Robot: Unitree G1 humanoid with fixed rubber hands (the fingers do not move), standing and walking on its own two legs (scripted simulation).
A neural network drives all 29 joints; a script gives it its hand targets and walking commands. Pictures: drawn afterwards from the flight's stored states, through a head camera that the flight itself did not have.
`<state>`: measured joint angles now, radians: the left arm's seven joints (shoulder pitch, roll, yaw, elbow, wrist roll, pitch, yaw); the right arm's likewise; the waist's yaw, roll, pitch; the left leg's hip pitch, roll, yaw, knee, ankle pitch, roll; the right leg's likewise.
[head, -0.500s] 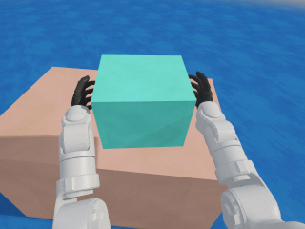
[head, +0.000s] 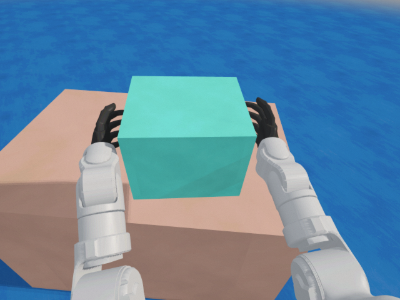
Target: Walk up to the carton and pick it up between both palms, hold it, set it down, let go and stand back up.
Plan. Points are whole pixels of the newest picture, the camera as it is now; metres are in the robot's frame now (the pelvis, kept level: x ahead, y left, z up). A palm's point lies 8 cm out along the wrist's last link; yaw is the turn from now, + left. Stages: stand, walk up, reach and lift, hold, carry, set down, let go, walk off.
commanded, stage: hold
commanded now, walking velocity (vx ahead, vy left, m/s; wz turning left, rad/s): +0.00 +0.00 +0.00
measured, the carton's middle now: (186, 136) +0.40 +0.01 +0.16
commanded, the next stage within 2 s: none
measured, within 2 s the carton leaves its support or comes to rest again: neither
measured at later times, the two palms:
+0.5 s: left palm (104, 142) +0.36 +0.16 +0.18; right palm (266, 135) +0.36 -0.15 +0.18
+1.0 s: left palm (105, 146) +0.36 +0.16 +0.18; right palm (266, 137) +0.36 -0.15 +0.18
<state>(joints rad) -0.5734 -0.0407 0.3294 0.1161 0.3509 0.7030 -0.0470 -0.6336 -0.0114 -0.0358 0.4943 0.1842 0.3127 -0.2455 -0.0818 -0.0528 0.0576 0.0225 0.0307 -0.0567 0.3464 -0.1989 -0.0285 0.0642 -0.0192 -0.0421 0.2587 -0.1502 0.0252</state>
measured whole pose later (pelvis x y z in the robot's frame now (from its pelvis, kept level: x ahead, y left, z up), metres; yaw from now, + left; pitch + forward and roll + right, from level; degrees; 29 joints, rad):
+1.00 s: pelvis +0.00 +0.00 +0.00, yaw +0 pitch -9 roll -1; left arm -0.55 -0.04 0.32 0.09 0.34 0.70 -0.04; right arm -0.62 0.00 -0.04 0.48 0.18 0.28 -0.24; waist -0.09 -0.06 0.06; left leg 0.01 0.04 -0.06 0.35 -0.20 -0.03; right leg 0.06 -0.01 -0.05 0.26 -0.15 0.02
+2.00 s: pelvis +0.00 +0.00 +0.00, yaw +0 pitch -10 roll -1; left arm -0.56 -0.05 0.32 0.11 0.36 0.70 -0.05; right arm -0.62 0.00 -0.06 0.50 0.16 0.27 -0.23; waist -0.08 -0.06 0.07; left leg 0.02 0.03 -0.05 0.33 -0.19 -0.03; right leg 0.07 -0.02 -0.05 0.25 -0.15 0.02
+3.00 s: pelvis +0.00 -0.01 +0.00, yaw +1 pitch -10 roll -1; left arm -0.58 -0.05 0.34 0.12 0.37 0.69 -0.05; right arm -0.65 0.00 -0.05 0.52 0.15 0.25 -0.23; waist -0.08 -0.06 0.07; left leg 0.03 0.04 -0.04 0.32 -0.18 -0.03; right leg 0.07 -0.02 -0.05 0.26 -0.15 0.02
